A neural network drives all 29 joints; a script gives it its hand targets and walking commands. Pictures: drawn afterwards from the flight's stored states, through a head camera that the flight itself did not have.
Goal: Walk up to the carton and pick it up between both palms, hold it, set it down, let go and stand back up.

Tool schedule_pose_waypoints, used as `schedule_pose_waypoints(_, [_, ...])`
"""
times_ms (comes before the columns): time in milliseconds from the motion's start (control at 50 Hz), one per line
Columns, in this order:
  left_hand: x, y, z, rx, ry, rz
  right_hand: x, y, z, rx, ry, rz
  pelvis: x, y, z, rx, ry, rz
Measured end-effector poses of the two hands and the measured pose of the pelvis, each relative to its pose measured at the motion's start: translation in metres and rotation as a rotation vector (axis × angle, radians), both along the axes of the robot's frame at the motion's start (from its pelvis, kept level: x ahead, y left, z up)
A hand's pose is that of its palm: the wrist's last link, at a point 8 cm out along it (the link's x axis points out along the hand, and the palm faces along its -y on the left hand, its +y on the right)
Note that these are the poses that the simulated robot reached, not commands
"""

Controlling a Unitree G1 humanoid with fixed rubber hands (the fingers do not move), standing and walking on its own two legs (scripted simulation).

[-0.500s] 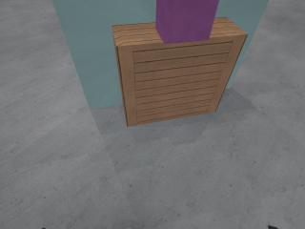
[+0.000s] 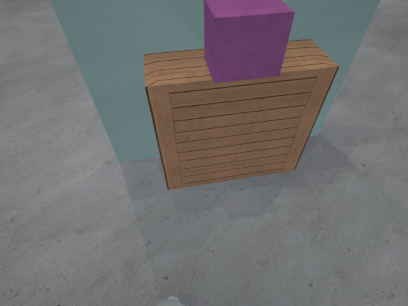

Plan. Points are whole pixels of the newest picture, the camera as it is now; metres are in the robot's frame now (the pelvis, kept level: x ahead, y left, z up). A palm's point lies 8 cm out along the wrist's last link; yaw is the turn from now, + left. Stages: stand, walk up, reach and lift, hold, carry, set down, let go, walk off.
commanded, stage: walk up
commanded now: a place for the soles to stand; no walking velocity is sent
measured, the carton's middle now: (243, 38) +1.05 -0.09 +0.06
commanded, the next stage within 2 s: none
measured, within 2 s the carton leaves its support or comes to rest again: neither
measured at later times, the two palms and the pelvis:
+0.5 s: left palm (102, 288) +0.20 +0.24 -0.10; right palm out of the picture +0.19 -0.42 -0.09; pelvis +0.11 -0.09 -0.03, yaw +2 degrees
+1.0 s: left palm (144, 260) +0.26 +0.17 -0.12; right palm out of the picture +0.29 -0.49 -0.10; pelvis +0.20 -0.16 -0.04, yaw +5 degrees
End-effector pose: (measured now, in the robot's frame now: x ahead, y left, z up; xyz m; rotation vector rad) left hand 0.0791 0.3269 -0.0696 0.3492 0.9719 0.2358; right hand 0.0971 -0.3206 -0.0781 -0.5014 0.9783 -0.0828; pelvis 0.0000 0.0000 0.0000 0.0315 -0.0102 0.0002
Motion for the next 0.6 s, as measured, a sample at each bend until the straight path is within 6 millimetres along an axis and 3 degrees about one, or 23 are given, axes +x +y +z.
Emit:
schedule_pose_waypoints(80, [0.018, 0.0, -0.01, -0.016, 0.01, 0.019, 0.031, 0.001, 0.001, -0.014, 0.0, 0.025, 0.024, 0.0, -0.004, -0.007, 0.011, 0.016])
schedule_pose_waypoints(180, [0.049, -0.002, -0.043, -0.036, 0.018, 0.014, 0.054, -0.006, -0.015, -0.062, -0.029, 0.004, 0.052, 0.001, -0.031, 0.002, -0.028, 0.033])
schedule_pose_waypoints(280, [0.087, -0.027, -0.043, -0.041, 0.01, -0.036, 0.05, -0.037, -0.009, -0.102, -0.02, -0.058, 0.073, -0.019, -0.029, 0.012, -0.03, 0.019])
schedule_pose_waypoints(380, [0.119, -0.063, -0.041, -0.027, -0.003, -0.073, 0.053, -0.076, -0.014, -0.106, -0.007, -0.097, 0.091, -0.055, -0.033, 0.015, -0.02, 0.001])
schedule_pose_waypoints(460, [0.12, -0.081, -0.039, -0.014, -0.019, -0.029, 0.078, -0.099, -0.022, -0.11, 0.017, -0.078, 0.105, -0.079, -0.035, 0.022, -0.031, 0.017])
schedule_pose_waypoints(600, [0.118, -0.093, -0.015, -0.015, -0.019, 0.064, 0.138, -0.108, 0.002, -0.089, 0.016, 0.031, 0.134, -0.098, -0.011, 0.01, -0.025, 0.058])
